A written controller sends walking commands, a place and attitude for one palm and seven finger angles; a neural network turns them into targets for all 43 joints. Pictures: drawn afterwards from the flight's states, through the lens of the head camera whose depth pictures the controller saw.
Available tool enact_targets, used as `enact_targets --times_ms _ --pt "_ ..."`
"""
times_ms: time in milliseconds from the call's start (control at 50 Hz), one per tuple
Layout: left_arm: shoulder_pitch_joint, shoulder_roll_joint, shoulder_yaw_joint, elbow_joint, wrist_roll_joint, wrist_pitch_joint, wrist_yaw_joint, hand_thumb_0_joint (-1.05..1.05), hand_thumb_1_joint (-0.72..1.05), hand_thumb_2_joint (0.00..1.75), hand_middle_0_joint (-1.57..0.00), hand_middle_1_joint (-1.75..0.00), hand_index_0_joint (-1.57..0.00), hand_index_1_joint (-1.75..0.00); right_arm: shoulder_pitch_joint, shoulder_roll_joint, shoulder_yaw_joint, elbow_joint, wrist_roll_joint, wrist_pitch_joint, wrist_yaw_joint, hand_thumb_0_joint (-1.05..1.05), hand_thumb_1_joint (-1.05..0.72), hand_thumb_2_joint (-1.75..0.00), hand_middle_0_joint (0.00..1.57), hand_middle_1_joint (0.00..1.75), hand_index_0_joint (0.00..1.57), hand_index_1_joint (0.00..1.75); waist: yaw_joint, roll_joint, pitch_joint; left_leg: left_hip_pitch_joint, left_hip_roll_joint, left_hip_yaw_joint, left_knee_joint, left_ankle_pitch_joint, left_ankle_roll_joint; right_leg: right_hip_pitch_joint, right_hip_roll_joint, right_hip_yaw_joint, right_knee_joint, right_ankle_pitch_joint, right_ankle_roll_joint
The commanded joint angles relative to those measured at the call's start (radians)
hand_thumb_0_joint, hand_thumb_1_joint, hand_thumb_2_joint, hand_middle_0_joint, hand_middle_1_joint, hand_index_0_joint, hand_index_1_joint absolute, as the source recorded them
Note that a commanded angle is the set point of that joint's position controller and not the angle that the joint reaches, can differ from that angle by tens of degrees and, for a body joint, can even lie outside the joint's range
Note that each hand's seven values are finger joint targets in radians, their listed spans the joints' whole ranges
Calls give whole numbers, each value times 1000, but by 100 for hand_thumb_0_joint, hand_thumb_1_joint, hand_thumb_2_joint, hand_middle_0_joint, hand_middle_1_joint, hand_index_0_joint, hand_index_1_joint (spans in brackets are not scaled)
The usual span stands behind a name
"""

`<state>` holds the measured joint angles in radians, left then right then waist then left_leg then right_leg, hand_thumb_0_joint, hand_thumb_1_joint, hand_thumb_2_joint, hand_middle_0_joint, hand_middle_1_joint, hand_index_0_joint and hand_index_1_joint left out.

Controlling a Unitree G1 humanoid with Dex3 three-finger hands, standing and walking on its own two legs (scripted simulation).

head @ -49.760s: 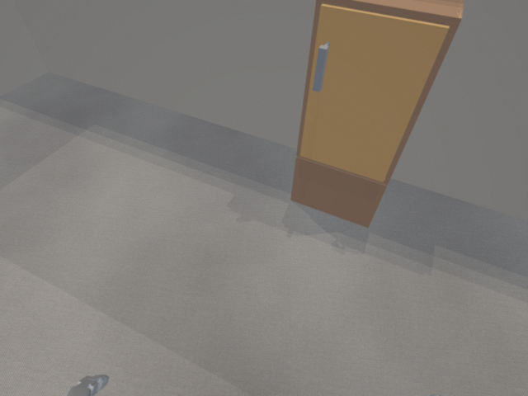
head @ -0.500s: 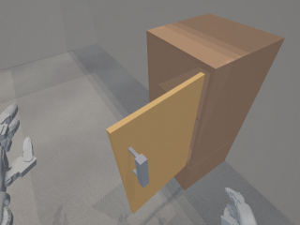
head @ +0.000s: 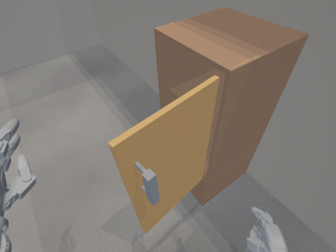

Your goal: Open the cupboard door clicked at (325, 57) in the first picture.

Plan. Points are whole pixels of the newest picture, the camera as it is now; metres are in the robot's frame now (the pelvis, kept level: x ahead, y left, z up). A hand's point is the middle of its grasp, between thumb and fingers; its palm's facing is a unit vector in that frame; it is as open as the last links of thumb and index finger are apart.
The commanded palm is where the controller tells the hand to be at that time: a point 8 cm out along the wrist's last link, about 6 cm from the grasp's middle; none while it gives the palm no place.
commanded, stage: step back with the hand held close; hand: left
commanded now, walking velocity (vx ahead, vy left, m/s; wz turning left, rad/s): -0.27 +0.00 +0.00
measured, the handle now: (146, 183) +0.30 +0.10 -0.02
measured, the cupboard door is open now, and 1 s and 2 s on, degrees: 98 98 98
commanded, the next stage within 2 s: stop stepping back and stand still in 1.06 s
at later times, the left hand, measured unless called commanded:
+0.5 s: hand (0, 217) +0.13 +0.29 +0.15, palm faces +0.40 -0.77 -0.50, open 7.4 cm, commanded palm +0.07 +0.33 +0.17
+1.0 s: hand out of the picture +0.06 +0.31 +0.15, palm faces +0.46 -0.77 -0.45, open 7.4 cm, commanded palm -0.03 +0.35 +0.17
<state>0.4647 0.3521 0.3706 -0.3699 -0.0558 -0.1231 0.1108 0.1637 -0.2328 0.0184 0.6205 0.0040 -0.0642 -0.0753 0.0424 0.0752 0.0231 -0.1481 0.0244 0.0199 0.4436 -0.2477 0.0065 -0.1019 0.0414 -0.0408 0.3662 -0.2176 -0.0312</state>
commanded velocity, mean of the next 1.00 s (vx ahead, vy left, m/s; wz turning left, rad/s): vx -0.32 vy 0.00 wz -0.02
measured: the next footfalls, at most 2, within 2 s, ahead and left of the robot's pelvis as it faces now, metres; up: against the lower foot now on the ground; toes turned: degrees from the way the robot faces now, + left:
left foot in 0.92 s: -0.03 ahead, +0.13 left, +0.00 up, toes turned +5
right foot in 1.32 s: -0.32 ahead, -0.10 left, +0.00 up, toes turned -5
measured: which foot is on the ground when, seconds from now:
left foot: down 0.00-0.80, up 0.82-0.90, down 0.92-1.00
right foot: down 0.00-0.92, up 0.94-1.00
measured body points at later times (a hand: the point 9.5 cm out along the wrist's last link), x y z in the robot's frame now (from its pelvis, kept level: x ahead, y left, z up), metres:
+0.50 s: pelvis -0.07 +0.03 -0.01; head -0.05 +0.03 +0.44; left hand +0.10 +0.33 +0.17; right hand +0.10 -0.22 -0.09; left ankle +0.00 +0.11 -0.74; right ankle -0.01 -0.10 -0.74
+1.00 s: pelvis -0.15 +0.04 -0.02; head -0.11 +0.07 +0.42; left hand +0.03 +0.35 +0.17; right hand +0.04 -0.20 -0.09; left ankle -0.07 +0.13 -0.74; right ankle -0.09 -0.10 -0.70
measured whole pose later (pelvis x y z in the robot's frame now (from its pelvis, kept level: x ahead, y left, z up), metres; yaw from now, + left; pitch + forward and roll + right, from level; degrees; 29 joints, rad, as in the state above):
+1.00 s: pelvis -0.15 +0.04 -0.02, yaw +4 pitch +0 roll -3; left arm 0.47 0.43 0.44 -0.54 -0.01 -0.23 0.17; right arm 0.15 -0.20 -0.02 0.61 -0.02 -0.09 -0.07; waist -0.02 -0.03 0.09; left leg -0.45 0.01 0.02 0.65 -0.19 0.06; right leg -0.54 0.07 0.06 0.95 -0.38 0.02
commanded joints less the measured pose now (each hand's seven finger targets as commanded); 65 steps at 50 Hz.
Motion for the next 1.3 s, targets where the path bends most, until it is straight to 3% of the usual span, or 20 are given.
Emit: enact_targets --times_ms 0,100,220,420,520,580,660,700,760,800,860,880,900,920,960,1000,1140,1220,1260,1280 --pt "-7 200 107 -247 7 -80 16 0 90 90 -20 -30 -20 -30 -94 -121 -53 -181 -2 -24 -13 0 -90 -90 20 30 20 30 -27 -13 -134 47 26 -20 -30 270 26 -56 -115 110 -32 354 17" --pt "82 248 169 -296 1 -76 32 0 90 90 -20 -30 -20 -30 -95 -113 -67 -216 5 10 -17 0 -90 -90 20 30 20 30 -25 -72 -219 16 44 -20 -9 388 20 -6 -107 95 37 469 25" --pt "110 269 202 -320 -1 -87 45 0 90 90 -20 -30 -20 -30 -102 -117 -77 -234 10 27 -25 0 -90 -90 20 30 20 30 -25 -17 -195 -73 55 -44 -35 321 24 -20 -95 95 69 371 28" --pt "49 236 177 -324 38 -127 61 0 90 90 -20 -30 -20 -30 -67 -142 -78 -233 5 -16 -28 0 -90 -90 20 30 20 30 -39 23 -50 -472 105 -138 -158 -337 87 32 -58 123 130 -36 36" --pt "1 241 192 -359 57 -152 69 0 90 90 -20 -30 -20 -30 -57 -142 -78 -227 -5 -48 -29 0 -90 -90 20 30 20 30 -40 52 -61 -540 126 -179 -166 -453 102 36 -39 124 187 -124 36" --pt "10 234 199 -392 58 -165 71 0 90 90 -20 -30 -20 -30 -44 -132 -77 -221 -4 -68 -27 0 -90 -90 20 30 20 30 -38 72 -104 -544 145 -205 -180 -437 107 78 -11 101 288 9 39" --pt "45 244 232 -382 59 -178 65 0 90 90 -20 -30 -20 -30 -44 -131 -82 -216 -7 -82 -20 0 -90 -90 20 30 20 30 -39 60 -103 -605 136 -164 -121 -491 111 85 -16 172 295 -7 31" --pt "22 229 218 -364 56 -176 61 0 90 90 -20 -30 -20 -30 -30 -127 -87 -207 -8 -76 -13 0 -90 -90 20 30 20 30 -47 -25 -44 -596 88 -111 -7 -493 86 -45 -66 260 187 -148 -2" --pt "-25 235 177 -341 37 -163 75 0 90 90 -20 -30 -20 -30 -13 -98 -82 -159 -12 -65 2 0 -90 -90 20 30 20 30 -60 -265 -44 -214 -23 -25 369 -225 0 -467 -275 456 -117 -305 -96" --pt "-31 235 160 -322 33 -153 83 0 90 90 -20 -30 -20 -30 -21 -84 -80 -143 -11 -50 9 0 -90 -90 20 30 20 30 -63 -318 -98 -116 -27 -15 483 -180 -5 -495 -312 397 -143 -227 -108" --pt "-23 255 175 -354 29 -150 84 0 90 90 -20 -30 -20 -30 -33 -88 -68 -149 -5 -37 1 0 -90 -90 20 30 20 30 -70 -179 -66 -64 -12 -21 139 -134 6 -481 -199 239 -5 -144 -31" --pt "-20 260 186 -389 26 -163 83 0 90 90 -20 -30 -20 -30 -57 -112 -71 -160 -7 -42 -8 0 -90 -90 20 30 20 30 -63 1 -37 -186 76 -137 -57 -217 47 -422 -108 190 158 -159 6" --pt "-23 255 207 -438 36 -179 87 0 90 90 -20 -30 -20 -30 -74 -141 -74 -176 -11 -56 -15 0 -90 -90 20 30 20 30 -52 266 -49 -413 279 -373 -238 -278 126 -254 11 81 473 -151 53" --pt "-34 285 235 -440 50 -183 96 0 90 90 -20 -30 -20 -30 -76 -101 -81 -164 -31 -76 -22 0 -90 -90 20 30 20 30 -57 304 -64 -471 388 -479 -288 -188 192 -232 36 99 749 -234 57" --pt "28 284 255 -441 30 -195 87 0 90 90 -20 -30 -20 -30 -48 -85 -98 -137 -26 -103 1 0 -90 -90 20 30 20 30 -49 115 -171 -368 377 -361 -231 -132 181 -258 37 153 914 -273 41" --pt "66 267 252 -497 9 -184 84 0 90 90 -20 -30 -20 -30 -47 -99 -110 -136 -24 -118 13 0 -90 -90 20 30 20 30 -39 66 -198 -180 314 -252 -138 104 166 -355 20 110 834 -271 53" --pt "38 210 147 -464 1 -149 69 0 90 90 -20 -30 -20 -30 -24 -99 -85 -71 -31 -152 15 0 -90 -90 20 30 20 30 -64 195 -226 52 261 -181 -213 206 104 -299 34 8 455 -337 60" --pt "134 284 230 -441 -14 -134 69 0 90 90 -20 -30 -20 -30 -27 -90 -74 -120 -23 -130 16 0 -90 -90 20 30 20 30 -39 221 -246 5 140 -59 -267 -112 24 -90 63 -96 86 -270 16" --pt "189 310 249 -450 -26 -136 58 0 90 90 -20 -30 -20 -30 -42 -70 -60 -143 -17 -100 21 0 -90 -90 20 30 20 30 -47 104 -217 -40 49 44 -111 -100 -22 -48 -17 -47 -131 -138 -23" --pt "203 340 272 -458 -29 -143 56 0 90 90 -20 -30 -20 -30 -45 -63 -56 -142 -17 -81 22 0 -90 -90 20 30 20 30 -48 -47 -189 -17 5 70 112 -59 -33 -187 -153 84 -190 -121 -62"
